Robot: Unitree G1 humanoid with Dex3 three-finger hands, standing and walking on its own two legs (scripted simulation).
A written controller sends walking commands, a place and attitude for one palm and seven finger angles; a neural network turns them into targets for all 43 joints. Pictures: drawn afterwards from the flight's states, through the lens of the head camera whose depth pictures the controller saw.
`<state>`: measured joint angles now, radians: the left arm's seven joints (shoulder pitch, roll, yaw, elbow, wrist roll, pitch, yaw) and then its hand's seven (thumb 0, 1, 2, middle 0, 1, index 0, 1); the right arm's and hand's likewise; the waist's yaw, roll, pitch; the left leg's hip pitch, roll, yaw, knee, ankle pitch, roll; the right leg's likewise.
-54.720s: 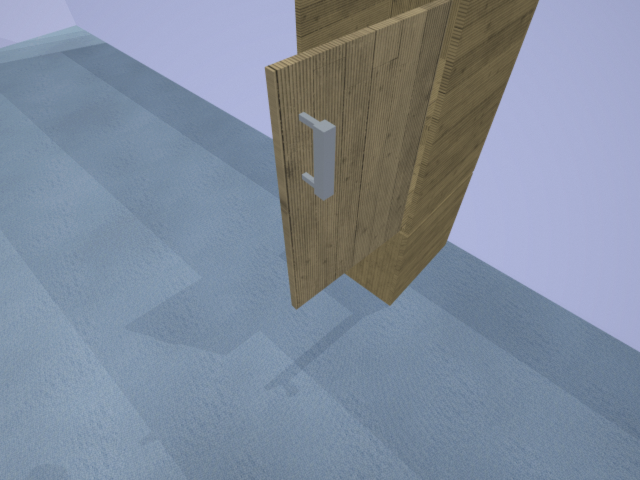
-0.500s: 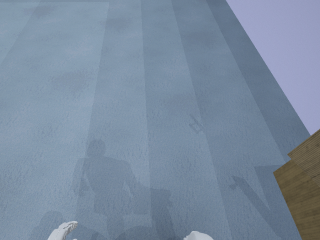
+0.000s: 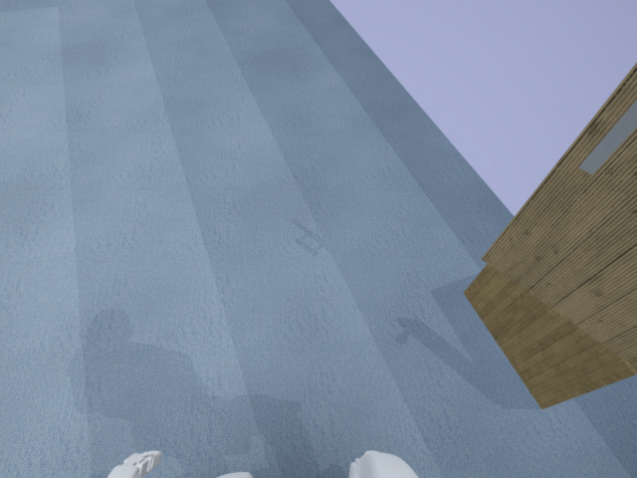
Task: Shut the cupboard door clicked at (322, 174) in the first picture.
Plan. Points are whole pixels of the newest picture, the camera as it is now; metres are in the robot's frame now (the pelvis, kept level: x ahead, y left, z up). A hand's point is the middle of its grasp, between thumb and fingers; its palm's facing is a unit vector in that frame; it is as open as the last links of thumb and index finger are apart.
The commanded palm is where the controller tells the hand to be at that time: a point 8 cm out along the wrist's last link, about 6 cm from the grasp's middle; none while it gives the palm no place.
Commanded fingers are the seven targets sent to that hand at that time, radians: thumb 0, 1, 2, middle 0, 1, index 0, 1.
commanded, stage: turn to face it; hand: left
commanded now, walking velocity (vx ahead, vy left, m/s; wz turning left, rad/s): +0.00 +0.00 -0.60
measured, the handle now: (620, 130) +0.60 -0.42 +0.11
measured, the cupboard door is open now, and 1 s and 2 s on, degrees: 24 24 24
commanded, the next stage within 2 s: take the last steps up to it in 1.14 s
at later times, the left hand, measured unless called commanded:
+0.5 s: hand (208, 448) +0.17 +0.16 -0.17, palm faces -0.25 -0.94 -0.22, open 7.4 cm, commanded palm none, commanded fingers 0.00 0.90 0.90 -0.20 -0.30 -0.20 -0.30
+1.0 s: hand (272, 396) +0.24 +0.08 -0.15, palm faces -0.52 -0.81 -0.26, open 7.4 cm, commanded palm none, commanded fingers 0.00 0.90 0.90 -0.20 -0.30 -0.20 -0.30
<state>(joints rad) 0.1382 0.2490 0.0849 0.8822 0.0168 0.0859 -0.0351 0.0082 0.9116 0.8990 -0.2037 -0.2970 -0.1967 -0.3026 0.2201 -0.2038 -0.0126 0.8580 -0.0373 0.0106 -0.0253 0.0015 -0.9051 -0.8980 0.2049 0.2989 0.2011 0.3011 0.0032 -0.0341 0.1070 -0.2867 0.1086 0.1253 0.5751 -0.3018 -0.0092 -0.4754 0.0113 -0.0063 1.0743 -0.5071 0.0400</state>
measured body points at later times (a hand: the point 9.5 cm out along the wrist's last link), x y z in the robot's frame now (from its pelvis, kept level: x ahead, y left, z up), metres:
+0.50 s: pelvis +0.03 -0.01 -0.01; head +0.09 -0.02 +0.44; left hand +0.18 +0.21 -0.15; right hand +0.06 -0.29 -0.13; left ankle +0.08 +0.10 -0.74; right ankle -0.01 -0.13 -0.73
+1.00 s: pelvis +0.05 -0.04 +0.00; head +0.08 -0.08 +0.45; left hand +0.27 +0.12 -0.13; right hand -0.05 -0.30 -0.15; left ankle +0.09 +0.08 -0.67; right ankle -0.02 -0.13 -0.73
